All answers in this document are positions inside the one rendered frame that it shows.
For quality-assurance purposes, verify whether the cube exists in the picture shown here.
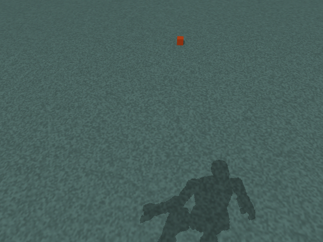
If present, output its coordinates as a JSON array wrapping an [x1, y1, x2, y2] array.
[[177, 36, 184, 45]]

